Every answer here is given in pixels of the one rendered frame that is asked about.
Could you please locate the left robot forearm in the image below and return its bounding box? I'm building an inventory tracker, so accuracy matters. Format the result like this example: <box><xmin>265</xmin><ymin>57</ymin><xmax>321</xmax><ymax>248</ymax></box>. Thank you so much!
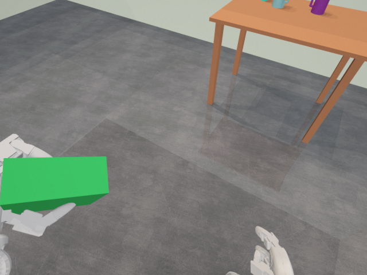
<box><xmin>0</xmin><ymin>234</ymin><xmax>11</xmax><ymax>275</ymax></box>

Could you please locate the sponge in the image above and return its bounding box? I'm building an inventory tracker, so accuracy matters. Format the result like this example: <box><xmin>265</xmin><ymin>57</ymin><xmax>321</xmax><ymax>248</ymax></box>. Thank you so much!
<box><xmin>0</xmin><ymin>156</ymin><xmax>109</xmax><ymax>214</ymax></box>

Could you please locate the right robot hand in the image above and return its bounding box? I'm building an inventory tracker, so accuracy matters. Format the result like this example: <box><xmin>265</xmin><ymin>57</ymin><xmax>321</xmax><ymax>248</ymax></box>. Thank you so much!
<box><xmin>251</xmin><ymin>226</ymin><xmax>294</xmax><ymax>275</ymax></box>

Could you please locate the table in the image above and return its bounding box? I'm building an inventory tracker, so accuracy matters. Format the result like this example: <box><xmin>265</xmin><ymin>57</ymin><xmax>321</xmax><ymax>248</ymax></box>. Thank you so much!
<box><xmin>207</xmin><ymin>0</ymin><xmax>367</xmax><ymax>144</ymax></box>

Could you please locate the left robot hand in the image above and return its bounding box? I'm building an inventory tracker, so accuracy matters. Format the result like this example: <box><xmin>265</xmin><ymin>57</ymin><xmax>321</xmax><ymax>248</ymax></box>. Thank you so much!
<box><xmin>0</xmin><ymin>134</ymin><xmax>76</xmax><ymax>237</ymax></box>

